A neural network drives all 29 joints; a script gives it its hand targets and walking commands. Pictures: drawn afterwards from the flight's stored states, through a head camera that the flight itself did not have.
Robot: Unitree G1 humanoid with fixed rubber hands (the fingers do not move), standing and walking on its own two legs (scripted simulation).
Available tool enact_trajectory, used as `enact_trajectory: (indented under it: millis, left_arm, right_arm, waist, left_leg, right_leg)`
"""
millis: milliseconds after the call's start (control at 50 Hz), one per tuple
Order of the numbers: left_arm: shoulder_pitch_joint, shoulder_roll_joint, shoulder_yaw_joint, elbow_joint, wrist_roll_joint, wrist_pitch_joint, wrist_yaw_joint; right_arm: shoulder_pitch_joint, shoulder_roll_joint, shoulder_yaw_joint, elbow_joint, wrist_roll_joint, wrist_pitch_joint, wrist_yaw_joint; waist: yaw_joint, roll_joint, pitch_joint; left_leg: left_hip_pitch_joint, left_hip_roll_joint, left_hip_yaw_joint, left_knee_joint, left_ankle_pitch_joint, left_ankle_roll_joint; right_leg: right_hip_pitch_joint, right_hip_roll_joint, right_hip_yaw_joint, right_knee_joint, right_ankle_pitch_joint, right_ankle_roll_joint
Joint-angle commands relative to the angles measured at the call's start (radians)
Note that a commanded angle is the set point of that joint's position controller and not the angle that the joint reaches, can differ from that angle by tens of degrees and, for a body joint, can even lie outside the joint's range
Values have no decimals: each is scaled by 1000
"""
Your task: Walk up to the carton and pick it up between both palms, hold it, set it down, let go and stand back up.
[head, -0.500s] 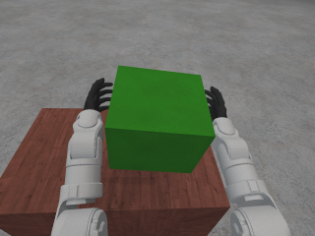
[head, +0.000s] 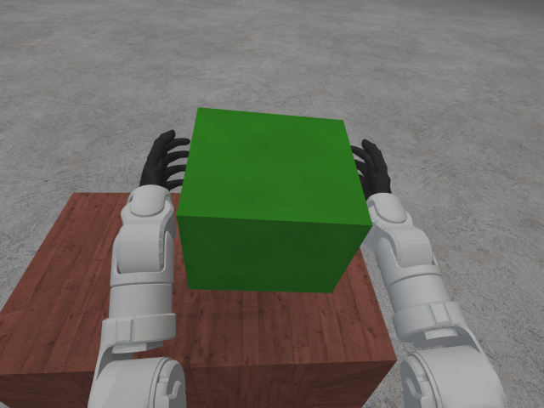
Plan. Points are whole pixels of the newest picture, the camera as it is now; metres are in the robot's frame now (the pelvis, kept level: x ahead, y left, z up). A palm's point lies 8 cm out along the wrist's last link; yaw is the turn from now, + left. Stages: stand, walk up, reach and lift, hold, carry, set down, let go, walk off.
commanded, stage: hold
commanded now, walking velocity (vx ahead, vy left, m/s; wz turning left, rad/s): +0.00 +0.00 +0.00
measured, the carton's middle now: (267, 203) +0.37 +0.01 +0.15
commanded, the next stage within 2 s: none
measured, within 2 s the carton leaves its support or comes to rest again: neither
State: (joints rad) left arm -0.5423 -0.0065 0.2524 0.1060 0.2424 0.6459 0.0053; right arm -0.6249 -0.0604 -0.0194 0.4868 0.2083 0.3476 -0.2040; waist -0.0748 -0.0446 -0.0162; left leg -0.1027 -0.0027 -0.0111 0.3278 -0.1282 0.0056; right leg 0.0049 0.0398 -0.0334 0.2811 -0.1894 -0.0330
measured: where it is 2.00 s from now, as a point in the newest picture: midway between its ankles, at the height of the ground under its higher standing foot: outside the picture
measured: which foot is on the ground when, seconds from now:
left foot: down 0.00-1.00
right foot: down 0.00-1.00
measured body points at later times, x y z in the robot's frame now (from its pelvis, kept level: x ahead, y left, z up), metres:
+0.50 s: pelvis +0.00 +0.00 +0.00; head -0.05 +0.02 +0.45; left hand +0.37 +0.16 +0.19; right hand +0.37 -0.15 +0.18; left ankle +0.04 +0.11 -0.75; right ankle -0.02 -0.09 -0.75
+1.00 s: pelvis +0.00 +0.00 +0.00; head -0.05 +0.02 +0.45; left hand +0.37 +0.16 +0.19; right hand +0.37 -0.15 +0.18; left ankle +0.04 +0.11 -0.75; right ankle -0.02 -0.09 -0.75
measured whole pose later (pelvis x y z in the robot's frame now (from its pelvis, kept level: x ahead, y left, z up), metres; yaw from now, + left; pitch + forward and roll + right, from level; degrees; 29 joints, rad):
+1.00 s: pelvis +0.00 +0.00 +0.00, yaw +0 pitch -5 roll +0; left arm -0.54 -0.01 0.26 0.08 0.25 0.68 0.00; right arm -0.64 -0.06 -0.02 0.49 0.20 0.36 -0.20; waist -0.08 -0.05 -0.03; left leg -0.11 0.00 -0.01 0.33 -0.13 0.01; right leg 0.00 0.04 -0.04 0.28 -0.19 -0.03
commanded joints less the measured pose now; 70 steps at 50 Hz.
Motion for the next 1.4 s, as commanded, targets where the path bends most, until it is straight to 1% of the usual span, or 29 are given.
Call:
enact_trajectory:
  millis: [0, 20, 80, 100, 180, 220, 300, 340, 420, 500, 540, 560, 600, 640, 680, 740, 780, 860, 880, 940, 980, 1000, 1080, 1120, 1220, 1240, 1320, 1360, 1380]
  left_arm:
    - [-612, -532, -496, -123, -141, -32, -161]
    - [-613, -524, -489, -95, -131, -27, -162]
    - [-631, -533, -506, -122, -144, -29, -166]
    - [-629, -540, -501, -109, -138, -29, -165]
    - [-627, -545, -504, -114, -140, -31, -162]
    - [-629, -540, -490, -109, -132, -28, -161]
    - [-638, -535, -487, -132, -133, -30, -162]
    - [-637, -547, -493, -111, -131, -23, -159]
    - [-619, -539, -484, -95, -129, -18, -156]
    - [-606, -545, -501, -140, -141, -23, -159]
    - [-615, -536, -485, -129, -131, -20, -157]
    - [-601, -531, -488, -134, -132, -16, -157]
    - [-617, -532, -492, -124, -136, -17, -163]
    - [-598, -545, -493, -132, -138, -17, -162]
    - [-625, -535, -491, -137, -131, -23, -162]
    - [-638, -547, -509, -148, -144, -23, -159]
    - [-631, -546, -495, -91, -136, -21, -163]
    - [-624, -557, -510, -142, -144, -32, -152]
    - [-606, -545, -511, -137, -138, -26, -151]
    - [-611, -546, -508, -149, -137, -17, -156]
    - [-618, -535, -504, -145, -137, -8, -157]
    - [-629, -530, -496, -128, -133, -5, -160]
    - [-585, -550, -494, -128, -135, -3, -169]
    - [-598, -544, -504, -173, -132, -16, -166]
    - [-578, -537, -511, -167, -144, -11, -164]
    - [-565, -532, -510, -173, -145, -9, -165]
    - [-617, -530, -509, -173, -137, -11, -163]
    - [-627, -541, -519, -174, -147, -12, -162]
    - [-615, -541, -520, -155, -151, -13, -160]
  right_arm:
    - [-764, 568, 388, -334, 74, -71, 105]
    - [-758, 554, 369, -315, 66, -68, 110]
    - [-753, 562, 360, -307, 59, -72, 115]
    - [-775, 560, 359, -327, 53, -74, 117]
    - [-758, 566, 365, -317, 69, -79, 113]
    - [-775, 565, 376, -314, 75, -71, 113]
    - [-773, 559, 382, -314, 65, -72, 112]
    - [-784, 562, 374, -300, 67, -70, 113]
    - [-777, 554, 370, -311, 67, -71, 116]
    - [-762, 572, 394, -334, 83, -75, 108]
    - [-772, 567, 387, -334, 87, -73, 109]
    - [-755, 554, 379, -326, 81, -68, 109]
    - [-752, 565, 375, -307, 76, -66, 108]
    - [-759, 565, 379, -325, 78, -71, 111]
    - [-769, 566, 379, -326, 68, -71, 116]
    - [-756, 568, 356, -294, 51, -71, 116]
    - [-782, 567, 356, -303, 47, -80, 115]
    - [-812, 567, 407, -365, 82, -91, 115]
    - [-781, 557, 399, -349, 83, -89, 110]
    - [-777, 555, 392, -338, 78, -73, 106]
    - [-747, 551, 365, -278, 69, -62, 115]
    - [-756, 550, 355, -276, 65, -60, 118]
    - [-759, 566, 381, -338, 72, -68, 110]
    - [-760, 566, 399, -369, 78, -76, 106]
    - [-735, 558, 406, -355, 86, -65, 98]
    - [-739, 556, 412, -367, 88, -62, 95]
    - [-752, 566, 379, -322, 70, -57, 109]
    - [-762, 567, 375, -317, 64, -62, 116]
    - [-755, 568, 384, -328, 71, -65, 117]
  waist:
    - [0, 65, -390]
    - [-5, 53, -382]
    - [-14, 66, -385]
    - [-6, 75, -384]
    - [-18, 76, -410]
    - [-2, 72, -388]
    - [-5, 47, -399]
    - [-1, 70, -388]
    - [-1, 64, -400]
    - [-1, 90, -426]
    - [6, 70, -406]
    - [-9, 79, -394]
    - [-8, 61, -380]
    - [-2, 79, -385]
    - [4, 68, -387]
    - [-18, 72, -386]
    - [-17, 60, -378]
    - [15, 71, -452]
    - [-4, 67, -433]
    - [-3, 75, -408]
    - [-10, 87, -364]
    - [-14, 66, -356]
    - [-3, 68, -399]
    - [-12, 76, -436]
    - [-13, 69, -393]
    - [-3, 66, -408]
    - [-6, 76, -371]
    - [-3, 88, -390]
    - [-5, 70, -397]
  left_leg:
    - [232, -17, 14, 8, 177, -18]
    - [232, -13, 13, -3, 154, -18]
    - [230, -12, 14, -10, 149, -14]
    - [229, -14, 12, -12, 150, -14]
    - [253, -10, 12, -1, 182, -27]
    - [242, -19, 13, -1, 182, -20]
    - [246, -17, 17, 0, 197, -16]
    - [244, -12, 15, 1, 176, -25]
    - [242, -12, 14, 0, 182, -19]
    - [256, -16, 13, 10, 225, -28]
    - [253, -17, 10, 15, 230, -22]
    - [256, -16, 8, 14, 222, -25]
    - [244, -16, 14, 3, 180, -23]
    - [236, -11, 12, 5, 181, -19]
    - [239, -17, 11, -1, 169, -17]
    - [236, -15, 6, -1, 155, -19]
    - [236, -11, 9, -5, 148, -13]
    - [261, -14, 9, 16, 229, -24]
    - [266, -11, 9, 21, 239, -24]
    - [251, -17, 4, 8, 208, -21]
    - [248, -12, 11, -6, 162, -24]
    - [240, -12, 10, -14, 139, -21]
    - [238, -19, 12, 2, 190, -19]
    - [269, -15, 4, 23, 245, -27]
    - [266, -19, 9, 23, 245, -33]
    - [261, -16, 2, 19, 233, -24]
    - [246, -13, 10, 0, 165, -21]
    - [244, -13, 5, -5, 163, -22]
    - [242, -11, 8, -3, 185, -22]
  right_leg:
    - [-28, -11, -20, -22, 279, 81]
    - [-39, -10, -21, -28, 242, 78]
    - [-40, -9, -25, -26, 219, 72]
    - [-40, -10, -21, -24, 203, 68]
    - [-30, -14, -24, -28, 245, 72]
    - [-29, -12, -24, -24, 258, 76]
    - [-30, 0, -25, -18, 253, 74]
    - [-39, -2, -25, -24, 221, 70]
    - [-46, 2, -31, -25, 236, 73]
    - [-11, -9, -25, -19, 297, 75]
    - [-23, -1, -21, -23, 292, 77]
    - [-29, -4, -22, -23, 287, 75]
    - [-41, -6, -19, -29, 243, 77]
    - [-42, -8, -20, -24, 250, 73]
    - [-39, -1, -25, -27, 238, 75]
    - [-46, -13, -26, -30, 211, 70]
    - [-53, -11, -24, -33, 200, 70]
    - [-24, 2, -35, -14, 282, 72]
    - [-25, 0, -29, -17, 300, 72]
    - [-37, -3, -32, -25, 271, 75]
    - [-62, -7, -32, -32, 208, 70]
    - [-65, -9, -30, -37, 191, 72]
    - [-22, -11, -23, -20, 279, 79]
    - [-12, -12, -19, -13, 339, 76]
    - [-19, -4, -28, -17, 336, 83]
    - [-20, -5, -22, -19, 339, 83]
    - [-62, -5, -20, -23, 218, 68]
    - [-56, -8, -23, -24, 205, 64]
    - [-45, -3, -30, -25, 221, 64]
